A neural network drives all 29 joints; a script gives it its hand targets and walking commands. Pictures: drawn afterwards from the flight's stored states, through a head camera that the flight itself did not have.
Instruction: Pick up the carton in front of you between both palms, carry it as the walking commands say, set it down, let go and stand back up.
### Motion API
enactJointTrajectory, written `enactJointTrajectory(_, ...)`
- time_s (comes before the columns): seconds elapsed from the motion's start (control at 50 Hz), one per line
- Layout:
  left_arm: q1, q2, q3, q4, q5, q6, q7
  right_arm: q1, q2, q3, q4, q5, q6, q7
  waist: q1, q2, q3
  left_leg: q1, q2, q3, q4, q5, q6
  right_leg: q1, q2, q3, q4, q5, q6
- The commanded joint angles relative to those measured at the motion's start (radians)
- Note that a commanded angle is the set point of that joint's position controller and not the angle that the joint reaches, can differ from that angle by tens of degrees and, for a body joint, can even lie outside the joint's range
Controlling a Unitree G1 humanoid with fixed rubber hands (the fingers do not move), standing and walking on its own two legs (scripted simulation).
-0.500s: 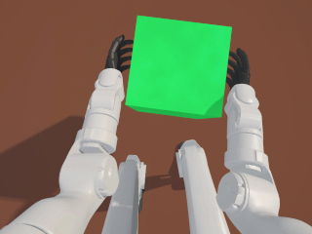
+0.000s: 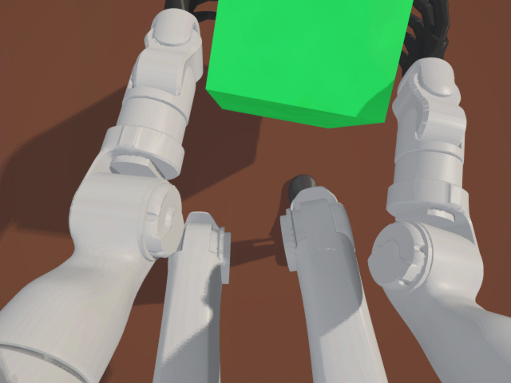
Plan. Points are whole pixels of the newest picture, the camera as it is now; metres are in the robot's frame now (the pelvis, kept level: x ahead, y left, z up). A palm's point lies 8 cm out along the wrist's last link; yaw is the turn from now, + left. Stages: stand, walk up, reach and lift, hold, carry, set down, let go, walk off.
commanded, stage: set down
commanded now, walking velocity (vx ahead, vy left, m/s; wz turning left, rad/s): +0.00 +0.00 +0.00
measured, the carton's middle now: (296, 46) +0.52 -0.15 -0.22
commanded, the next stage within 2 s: none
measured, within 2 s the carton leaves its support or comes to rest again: rests again in 0.86 s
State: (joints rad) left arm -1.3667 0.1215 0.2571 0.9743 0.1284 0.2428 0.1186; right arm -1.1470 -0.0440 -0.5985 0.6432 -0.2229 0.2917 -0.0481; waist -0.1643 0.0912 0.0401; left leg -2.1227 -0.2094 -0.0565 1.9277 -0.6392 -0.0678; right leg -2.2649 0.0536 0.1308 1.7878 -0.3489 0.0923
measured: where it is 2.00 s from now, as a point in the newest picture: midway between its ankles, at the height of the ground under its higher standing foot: (261, 257)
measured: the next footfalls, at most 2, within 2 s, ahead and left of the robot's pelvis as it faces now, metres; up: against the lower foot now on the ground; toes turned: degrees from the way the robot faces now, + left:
none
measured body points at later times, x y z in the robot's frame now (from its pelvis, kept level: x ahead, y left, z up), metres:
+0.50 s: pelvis +0.00 +0.01 -0.04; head +0.37 -0.03 +0.21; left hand +0.58 -0.01 -0.22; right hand +0.47 -0.29 -0.21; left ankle +0.08 +0.12 -0.42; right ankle +0.15 -0.15 -0.42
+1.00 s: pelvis +0.00 +0.00 -0.05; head +0.38 -0.02 +0.19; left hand +0.57 -0.01 -0.25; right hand +0.46 -0.30 -0.24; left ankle +0.08 +0.11 -0.42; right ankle +0.15 -0.15 -0.42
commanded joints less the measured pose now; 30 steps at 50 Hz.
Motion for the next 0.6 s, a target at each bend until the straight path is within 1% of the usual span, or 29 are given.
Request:
enactJointTrajectory(0.0, -0.546, -0.845, -0.316, -0.044, -0.107, -0.039, -0.201, -0.671, 0.695, 0.459, 0.002, 0.119, -0.027, 0.223, -0.105, 0.001, -1.156, 0.202, -0.025, 0.133, -0.196, 0.135, 0.039, 0.988, 0.027, -0.243, -0.016, 0.267, -0.016)
enactJointTrajectory(0.1, -0.607, -0.805, -0.349, -0.031, -0.143, -0.048, -0.198, -0.729, 0.644, 0.455, 0.005, 0.148, -0.042, 0.224, -0.131, 0.012, -1.142, 0.184, -0.02, 0.135, -0.135, 0.142, 0.04, 0.973, 0.016, -0.246, 0.04, 0.29, -0.015)
enactJointTrajectory(0.12, -0.621, -0.789, -0.351, -0.032, -0.144, -0.05, -0.199, -0.761, 0.635, 0.454, -0.011, 0.155, -0.045, 0.226, -0.138, 0.023, -1.122, 0.188, -0.014, 0.13, -0.126, 0.126, 0.044, 0.921, 0.012, -0.246, 0.047, 0.267, -0.015)
enactJointTrajectory(0.16, -0.631, -0.788, -0.361, -0.026, -0.149, -0.051, -0.2, -0.774, 0.614, 0.438, -0.001, 0.161, -0.053, 0.231, -0.151, 0.073, -1.067, 0.18, -0.012, 0.131, -0.11, 0.154, 0.04, 0.865, 0.01, -0.24, 0.064, 0.287, -0.021)
enactJointTrajectory(0.22, -0.65, -0.811, -0.412, -0.052, -0.175, -0.063, -0.196, -0.768, 0.583, 0.419, 0.007, 0.172, -0.068, 0.236, -0.19, 0.136, -1.061, 0.193, -0.008, 0.128, -0.083, 0.219, 0.034, 0.861, 0.009, -0.229, 0.087, 0.356, -0.034)
enactJointTrajectory(0.24, -0.654, -0.821, -0.427, -0.06, -0.184, -0.066, -0.193, -0.763, 0.58, 0.414, 0.011, 0.177, -0.07, 0.239, -0.198, 0.152, -1.069, 0.206, -0.006, 0.125, -0.077, 0.238, 0.033, 0.857, 0.008, -0.229, 0.094, 0.373, -0.037)
enactJointTrajectory(0.3, -0.643, -0.837, -0.439, -0.06, -0.182, -0.07, -0.185, -0.729, 0.591, 0.4, 0.049, 0.189, -0.073, 0.25, -0.198, 0.183, -1.06, 0.222, -0.003, 0.118, -0.07, 0.278, 0.029, 0.82, 0.006, -0.231, 0.109, 0.394, -0.04)
enactJointTrajectory(0.36, -0.619, -0.831, -0.418, -0.031, -0.157, -0.07, -0.185, -0.701, 0.579, 0.366, 0.091, 0.173, -0.071, 0.265, -0.195, 0.204, -0.998, 0.216, 0.002, 0.105, -0.071, 0.284, 0.029, 0.734, 0.002, -0.235, 0.114, 0.365, -0.041)
enactJointTrajectory(0.42, -0.602, -0.818, -0.395, -0.007, -0.136, -0.07, -0.184, -0.692, 0.555, 0.333, 0.107, 0.155, -0.074, 0.276, -0.192, 0.214, -0.948, 0.215, 0.007, 0.092, -0.073, 0.288, 0.031, 0.656, -0.001, -0.237, 0.117, 0.332, -0.044)
enactJointTrajectory(0.46, -0.604, -0.806, -0.385, 0.0, -0.13, -0.071, -0.182, -0.691, 0.536, 0.314, 0.112, 0.145, -0.078, 0.279, -0.19, 0.22, -0.924, 0.211, 0.009, 0.085, -0.073, 0.289, 0.033, 0.619, -0.002, -0.236, 0.12, 0.313, -0.047)
enactJointTrajectory(0.58, -0.615, -0.752, -0.369, 0.015, -0.13, -0.081, -0.179, -0.688, 0.478, 0.275, 0.129, 0.124, -0.095, 0.279, -0.196, 0.2, -0.857, 0.193, 0.015, 0.062, -0.071, 0.292, 0.039, 0.557, -0.01, -0.233, 0.13, 0.287, -0.054)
